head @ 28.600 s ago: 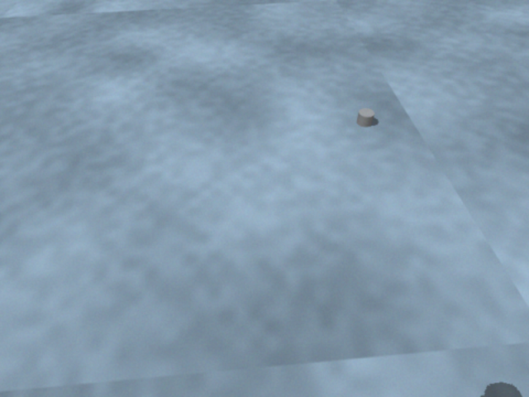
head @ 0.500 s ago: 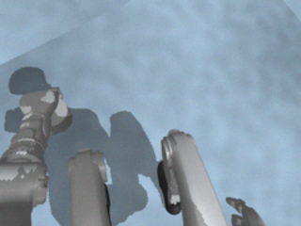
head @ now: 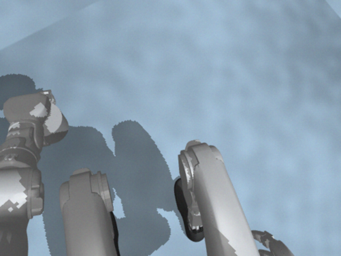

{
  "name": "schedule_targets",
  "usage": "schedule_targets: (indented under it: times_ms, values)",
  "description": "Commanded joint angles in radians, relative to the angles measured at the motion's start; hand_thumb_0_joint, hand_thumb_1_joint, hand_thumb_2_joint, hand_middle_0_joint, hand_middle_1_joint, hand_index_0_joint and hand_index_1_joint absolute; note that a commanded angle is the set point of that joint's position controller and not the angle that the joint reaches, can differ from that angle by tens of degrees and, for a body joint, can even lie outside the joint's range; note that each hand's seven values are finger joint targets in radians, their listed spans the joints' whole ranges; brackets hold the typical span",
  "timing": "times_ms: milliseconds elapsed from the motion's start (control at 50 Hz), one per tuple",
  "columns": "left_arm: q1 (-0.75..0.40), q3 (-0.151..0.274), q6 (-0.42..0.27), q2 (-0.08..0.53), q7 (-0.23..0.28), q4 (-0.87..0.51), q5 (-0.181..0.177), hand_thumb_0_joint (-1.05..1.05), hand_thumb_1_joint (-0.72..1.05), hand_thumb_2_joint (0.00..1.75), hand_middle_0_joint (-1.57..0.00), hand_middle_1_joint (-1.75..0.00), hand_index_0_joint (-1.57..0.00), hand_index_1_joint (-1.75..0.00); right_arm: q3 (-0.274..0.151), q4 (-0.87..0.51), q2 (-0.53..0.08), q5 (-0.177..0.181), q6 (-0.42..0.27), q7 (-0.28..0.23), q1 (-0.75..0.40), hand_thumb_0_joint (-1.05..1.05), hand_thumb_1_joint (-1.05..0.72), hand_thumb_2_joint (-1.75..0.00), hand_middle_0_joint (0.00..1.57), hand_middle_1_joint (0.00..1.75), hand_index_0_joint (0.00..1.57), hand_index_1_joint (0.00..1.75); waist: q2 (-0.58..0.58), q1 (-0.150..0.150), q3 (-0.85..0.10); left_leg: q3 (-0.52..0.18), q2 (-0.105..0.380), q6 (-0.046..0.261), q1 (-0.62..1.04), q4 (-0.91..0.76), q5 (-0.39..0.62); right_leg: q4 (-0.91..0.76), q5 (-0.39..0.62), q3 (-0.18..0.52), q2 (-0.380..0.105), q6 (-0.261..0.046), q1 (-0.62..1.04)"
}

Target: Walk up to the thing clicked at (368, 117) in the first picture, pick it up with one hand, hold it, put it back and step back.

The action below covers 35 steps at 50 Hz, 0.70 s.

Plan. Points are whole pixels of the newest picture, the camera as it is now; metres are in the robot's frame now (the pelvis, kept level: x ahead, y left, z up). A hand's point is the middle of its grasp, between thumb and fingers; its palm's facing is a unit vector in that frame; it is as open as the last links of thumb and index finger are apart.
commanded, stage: lower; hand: left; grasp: from above
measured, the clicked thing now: (46, 123) +0.46 +0.23 -0.23
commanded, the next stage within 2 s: rest in 0.20 s
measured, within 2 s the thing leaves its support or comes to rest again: rests again in 0.64 s
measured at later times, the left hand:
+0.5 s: hand (50, 127) +0.46 +0.23 -0.26, palm faces -0.49 -0.05 -0.87, open 11.6 cm
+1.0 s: hand (51, 124) +0.47 +0.23 -0.27, palm faces -0.48 -0.09 -0.87, open 11.6 cm
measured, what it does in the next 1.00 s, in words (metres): stands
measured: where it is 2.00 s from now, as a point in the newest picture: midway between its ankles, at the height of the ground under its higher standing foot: (152, 236)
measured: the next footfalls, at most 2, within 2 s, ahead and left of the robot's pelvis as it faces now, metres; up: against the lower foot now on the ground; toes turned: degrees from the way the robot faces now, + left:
none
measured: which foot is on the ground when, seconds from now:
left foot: down 0.00-1.00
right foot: down 0.00-1.00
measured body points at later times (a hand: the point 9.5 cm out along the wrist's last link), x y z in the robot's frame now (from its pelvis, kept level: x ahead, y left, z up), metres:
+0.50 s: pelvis +0.01 +0.00 -0.03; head +0.28 +0.06 +0.32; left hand +0.48 +0.23 -0.21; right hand +0.03 -0.28 -0.13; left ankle +0.07 +0.13 -0.32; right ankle +0.10 -0.14 -0.32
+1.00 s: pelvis +0.00 +0.01 -0.04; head +0.28 +0.08 +0.31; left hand +0.49 +0.23 -0.22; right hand +0.00 -0.26 -0.12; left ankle +0.07 +0.13 -0.32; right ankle +0.10 -0.14 -0.32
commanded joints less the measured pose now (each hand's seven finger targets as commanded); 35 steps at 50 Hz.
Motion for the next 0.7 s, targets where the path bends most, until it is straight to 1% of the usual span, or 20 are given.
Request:
schedule_targets:
  times_ms: [0, 80, 120, 160, 200, 220, 240, 280, 300, 320, 380, 480, 500, 540, 560, 580, 600, 620, 660, 680]
  values:
    - [-0.394, 0.012, -0.009, 0.24, 0.044, -0.128, -0.016, 0.0, 0.57, 1.1, -0.98, -0.87, -0.96, -0.88, -0.072, 0.004, -0.25, 0.002, -0.006, -0.004, 0.229, 0.0, -0.91, -0.9, 0.2, 0.3, 0.2, 0.3, 0.266, -0.023, -0.673, 0.117, -0.01, 0.057, 0.478, -0.23, 0.201, -0.195, 0.207, -0.133, 0.013, -0.09, 0.366]
    - [-0.363, 0.038, -0.028, 0.277, 0.056, -0.115, -0.015, 0.0, 0.58, 1.07, -0.98, -0.87, -0.97, -0.89, -0.063, -0.001, -0.263, -0.005, -0.008, 0.004, 0.234, 0.0, -0.91, -0.9, 0.2, 0.3, 0.2, 0.3, 0.265, -0.017, -0.687, 0.111, -0.013, 0.055, 0.482, -0.202, 0.238, -0.17, 0.24, -0.138, 0.012, -0.085, 0.382]
    - [-0.385, 0.036, -0.042, 0.268, 0.066, -0.133, -0.011, 0.0, 0.61, 1.07, -0.99, -0.89, -0.99, -0.9, -0.066, 0.001, -0.266, -0.013, -0.016, 0.016, 0.239, 0.0, -0.91, -0.9, 0.2, 0.3, 0.2, 0.3, 0.298, -0.035, -0.676, 0.112, -0.009, 0.05, 0.486, -0.191, 0.239, -0.154, 0.244, -0.144, 0.014, -0.086, 0.371]
    - [-0.372, 0.057, -0.051, 0.306, 0.079, -0.171, 0.001, 0.0, 0.62, 1.07, -1.01, -0.88, -1.0, -0.89, -0.071, -0.003, -0.275, -0.016, -0.015, 0.019, 0.236, 0.0, -0.91, -0.9, 0.2, 0.3, 0.2, 0.3, 0.315, -0.031, -0.719, 0.108, -0.008, 0.047, 0.513, -0.182, 0.269, -0.14, 0.272, -0.147, 0.014, -0.086, 0.385]
    - [-0.376, 0.051, -0.058, 0.294, 0.09, -0.2, -0.002, 0.0, 0.62, 1.05, -1.0, -0.88, -0.99, -0.89, -0.071, -0.008, -0.272, -0.02, -0.016, 0.026, 0.229, 0.0, -0.91, -0.9, 0.2, 0.3, 0.2, 0.3, 0.337, -0.036, -0.732, 0.108, -0.005, 0.046, 0.513, -0.172, 0.273, -0.13, 0.281, -0.147, 0.018, -0.084, 0.388]
    - [-0.368, 0.065, -0.059, 0.314, 0.1, -0.216, -0.001, 0.0, 0.61, 1.07, -1.0, -0.88, -0.99, -0.89, -0.075, -0.006, -0.275, -0.022, -0.014, 0.028, 0.225, 0.0, -0.91, -0.9, 0.2, 0.3, 0.2, 0.3, 0.352, -0.021, -0.752, 0.111, -0.005, 0.046, 0.52, -0.173, 0.277, -0.127, 0.287, -0.144, 0.019, -0.086, 0.398]
    - [-0.361, 0.065, -0.056, 0.307, 0.108, -0.205, 0.007, 0.0, 0.63, 1.05, -1.01, -0.89, -1.0, -0.89, -0.07, -0.001, -0.27, -0.028, -0.016, 0.033, 0.229, 0.0, -0.91, -0.9, 0.2, 0.3, 0.2, 0.3, 0.359, -0.034, -0.738, 0.11, -0.003, 0.041, 0.533, -0.164, 0.281, -0.118, 0.29, -0.149, 0.019, -0.084, 0.386]
    - [-0.376, 0.081, -0.052, 0.326, 0.132, -0.224, 0.002, 0.0, 0.63, 1.08, -1.02, -0.87, -1.0, -0.89, -0.075, -0.001, -0.276, -0.029, -0.015, 0.036, 0.218, 0.0, -0.91, -0.9, 0.2, 0.3, 0.2, 0.3, 0.384, -0.026, -0.745, 0.11, -0.002, 0.04, 0.539, -0.159, 0.282, -0.105, 0.291, -0.151, 0.021, -0.089, 0.359]
    - [-0.398, 0.083, -0.052, 0.327, 0.139, -0.225, 0.006, 0.0, 0.64, 1.08, -1.01, -0.86, -1.0, -0.87, -0.078, -0.004, -0.278, -0.036, -0.019, 0.04, 0.215, 0.0, -0.9, -0.9, 0.2, 0.3, 0.2, 0.3, 0.4, -0.044, -0.739, 0.111, -0.001, 0.039, 0.547, -0.15, 0.267, -0.103, 0.28, -0.155, 0.02, -0.088, 0.344]
    - [-0.377, 0.074, -0.05, 0.315, 0.147, -0.216, 0.007, 0.0, 0.61, 1.06, -1.0, -0.82, -0.99, -0.83, -0.078, -0.002, -0.28, -0.033, -0.017, 0.04, 0.21, 0.0, -0.9, -0.9, 0.2, 0.3, 0.2, 0.3, 0.41, -0.037, -0.71, 0.111, 0.0, 0.039, 0.527, -0.159, 0.262, -0.105, 0.274, -0.156, 0.022, -0.089, 0.329]
    - [-0.39, 0.069, -0.043, 0.315, 0.162, -0.164, 0.024, 0.0, 0.56, 1.02, -0.96, -0.8, -0.95, -0.81, -0.066, 0.011, -0.279, -0.041, -0.018, 0.052, 0.213, 0.0, -0.9, -0.9, 0.2, 0.3, 0.2, 0.3, 0.39, -0.057, -0.682, 0.107, 0.001, 0.041, 0.506, -0.137, 0.248, -0.096, 0.268, -0.162, 0.027, -0.088, 0.32]
    - [-0.366, 0.086, -0.025, 0.325, 0.184, -0.1, 0.009, 0.0, 0.56, 1.04, -0.95, -0.85, -0.94, -0.85, -0.051, 0.01, -0.296, -0.047, -0.024, 0.066, 0.212, 0.0, -0.9, -0.89, 0.2, 0.3, 0.2, 0.3, 0.362, -0.066, -0.674, 0.093, 0.001, 0.044, 0.49, -0.124, 0.268, -0.086, 0.289, -0.175, 0.03, -0.082, 0.336]
    - [-0.412, 0.074, -0.028, 0.322, 0.181, -0.095, 0.014, 0.0, 0.58, 1.01, -0.94, -0.86, -0.95, -0.85, -0.045, 0.01, -0.296, -0.054, -0.032, 0.073, 0.212, 0.0, -0.9, -0.89, 0.2, 0.3, 0.2, 0.3, 0.373, -0.087, -0.662, 0.094, 0.002, 0.044, 0.485, -0.112, 0.254, -0.081, 0.281, -0.177, 0.031, -0.082, 0.329]
    - [-0.411, 0.068, -0.028, 0.327, 0.182, -0.058, 0.015, 0.0, 0.58, 1.02, -0.95, -0.86, -0.95, -0.86, -0.037, 0.015, -0.3, -0.054, -0.04, 0.08, 0.205, 0.0, -0.9, -0.9, 0.2, 0.3, 0.2, 0.3, 0.369, -0.087, -0.64, 0.092, 0.002, 0.048, 0.457, -0.107, 0.24, -0.079, 0.272, -0.181, 0.037, -0.083, 0.33]
    - [-0.419, 0.078, -0.029, 0.34, 0.18, -0.049, 0.016, 0.0, 0.59, 1.03, -0.95, -0.86, -0.95, -0.86, -0.031, 0.013, -0.307, -0.059, -0.045, 0.085, 0.22, 0.0, -0.9, -0.9, 0.2, 0.3, 0.2, 0.3, 0.351, -0.104, -0.627, 0.088, 0.001, 0.049, 0.455, -0.096, 0.248, -0.082, 0.28, -0.186, 0.032, -0.079, 0.338]
    - [-0.408, 0.075, -0.03, 0.345, 0.175, -0.045, 0.018, 0.0, 0.58, 1.03, -0.95, -0.87, -0.95, -0.86, -0.023, 0.014, -0.313, -0.059, -0.049, 0.088, 0.227, 0.0, -0.9, -0.9, 0.2, 0.3, 0.2, 0.3, 0.356, -0.102, -0.629, 0.085, 0.001, 0.048, 0.461, -0.094, 0.264, -0.08, 0.29, -0.188, 0.033, -0.078, 0.354]
    - [-0.367, 0.072, -0.029, 0.342, 0.176, -0.031, 0.008, 0.0, 0.58, 1.02, -0.95, -0.87, -0.95, -0.86, -0.021, 0.011, -0.309, -0.056, -0.048, 0.09, 0.21, 0.0, -0.9, -0.9, 0.2, 0.3, 0.2, 0.3, 0.357, -0.079, -0.649, 0.083, 0.003, 0.048, 0.452, -0.099, 0.269, -0.078, 0.296, -0.185, 0.039, -0.08, 0.382]
    - [-0.383, 0.073, -0.031, 0.345, 0.176, -0.028, 0.012, 0.0, 0.59, 1.04, -0.96, -0.88, -0.96, -0.88, -0.011, 0.009, -0.311, -0.059, -0.052, 0.095, 0.213, 0.0, -0.9, -0.9, 0.2, 0.3, 0.2, 0.3, 0.349, -0.097, -0.649, 0.083, 0.003, 0.049, 0.458, -0.085, 0.276, -0.076, 0.308, -0.186, 0.038, -0.076, 0.392]
    - [-0.376, 0.084, -0.032, 0.364, 0.182, -0.024, 0.008, 0.0, 0.6, 1.04, -0.96, -0.88, -0.97, -0.87, -0.004, 0.009, -0.322, -0.063, -0.062, 0.103, 0.216, 0.0, -0.9, -0.9, 0.2, 0.3, 0.2, 0.3, 0.363, -0.099, -0.641, 0.079, 0.004, 0.046, 0.466, -0.089, 0.291, -0.074, 0.315, -0.193, 0.038, -0.075, 0.402]
    - [-0.395, 0.07, -0.034, 0.357, 0.181, 0.004, 0.012, 0.0, 0.61, 1.03, -0.96, -0.88, -0.96, -0.88, 0.003, 0.007, -0.323, -0.064, -0.066, 0.108, 0.217, 0.0, -0.9, -0.9, 0.2, 0.3, 0.2, 0.3, 0.352, -0.112, -0.619, 0.076, 0.004, 0.05, 0.442, -0.076, 0.281, -0.067, 0.313, -0.195, 0.042, -0.077, 0.384]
